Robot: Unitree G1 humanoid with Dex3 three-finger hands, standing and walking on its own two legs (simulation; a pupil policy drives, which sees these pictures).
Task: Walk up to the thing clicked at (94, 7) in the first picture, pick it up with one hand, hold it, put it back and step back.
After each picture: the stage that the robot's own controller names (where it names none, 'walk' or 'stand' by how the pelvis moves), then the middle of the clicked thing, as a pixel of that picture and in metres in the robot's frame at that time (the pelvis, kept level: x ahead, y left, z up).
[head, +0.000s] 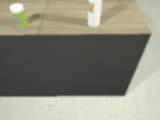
stand; (94, 3) +0.82 -0.04 +0.07
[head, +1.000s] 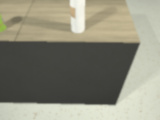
rise first; (77, 8) +0.72 +0.08 +0.09
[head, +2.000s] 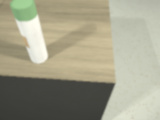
stand; (32, 34) +0.48 +0.22 +0.10
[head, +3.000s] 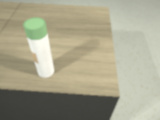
stand; (41, 51) +0.46 +0.19 +0.07
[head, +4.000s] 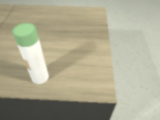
stand; (33, 57) +0.43 +0.21 +0.07
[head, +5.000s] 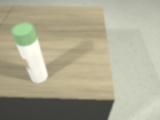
stand; (32, 56) +0.44 +0.22 +0.07
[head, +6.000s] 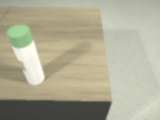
stand; (28, 58) +0.43 +0.23 +0.07
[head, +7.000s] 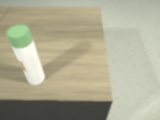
stand; (28, 58) +0.42 +0.23 +0.06
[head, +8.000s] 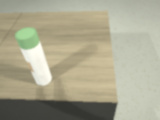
rise first; (36, 59) +0.43 +0.23 +0.07
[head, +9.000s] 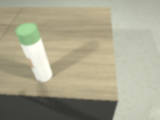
go down; (36, 55) +0.43 +0.23 +0.07
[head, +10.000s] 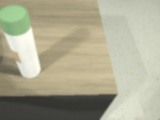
go down; (23, 47) +0.42 +0.20 +0.10
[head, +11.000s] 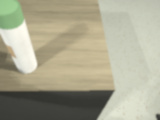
close in; (18, 42) +0.43 +0.21 +0.11
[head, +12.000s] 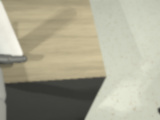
close; out of the picture +0.45 +0.23 +0.14
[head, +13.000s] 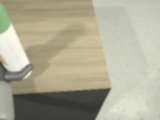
lift; (8, 48) +0.40 +0.22 +0.13
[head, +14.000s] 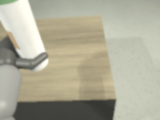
lift; (22, 29) +0.33 +0.16 +0.29
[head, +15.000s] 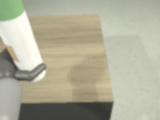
hold; (20, 42) +0.33 +0.18 +0.25
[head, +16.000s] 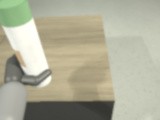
hold; (28, 48) +0.33 +0.17 +0.23
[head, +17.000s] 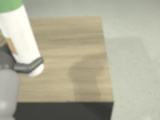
crouch; (19, 36) +0.35 +0.19 +0.25
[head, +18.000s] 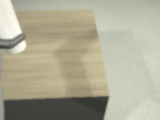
lower; (0, 12) +0.44 +0.24 +0.27
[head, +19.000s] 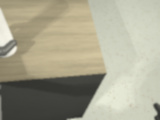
lower; out of the picture +0.48 +0.24 +0.14
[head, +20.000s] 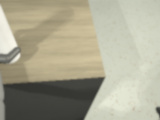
lower; out of the picture +0.46 +0.23 +0.14
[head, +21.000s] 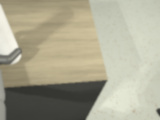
lower; out of the picture +0.45 +0.23 +0.13
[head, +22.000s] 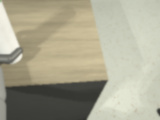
lower; out of the picture +0.46 +0.23 +0.13
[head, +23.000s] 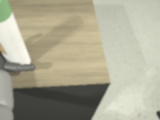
open; (8, 37) +0.43 +0.22 +0.13
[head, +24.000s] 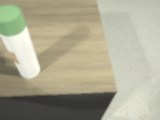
sink last; (20, 48) +0.41 +0.20 +0.11
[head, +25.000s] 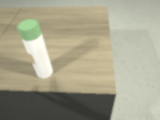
stand; (37, 52) +0.45 +0.22 +0.08
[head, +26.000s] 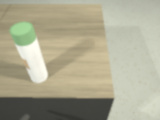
stand; (31, 56) +0.43 +0.22 +0.07
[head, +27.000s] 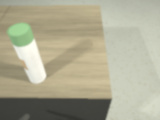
stand; (29, 56) +0.43 +0.23 +0.07
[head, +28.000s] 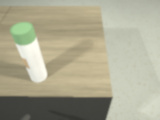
stand; (31, 55) +0.43 +0.22 +0.07
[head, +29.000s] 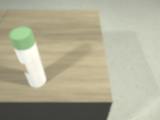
walk; (30, 60) +0.42 +0.22 +0.07
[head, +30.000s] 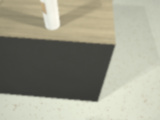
walk; (49, 2) +0.68 +0.18 +0.09
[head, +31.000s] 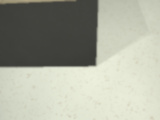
walk; out of the picture +1.05 +0.27 +0.09
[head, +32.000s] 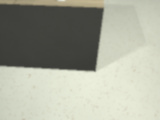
stand; out of the picture +1.12 +0.20 +0.07
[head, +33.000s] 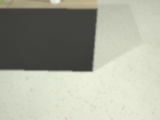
stand; out of the picture +1.11 +0.22 +0.07
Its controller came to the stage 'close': yes
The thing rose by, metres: 0.20
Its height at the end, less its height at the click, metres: +0.00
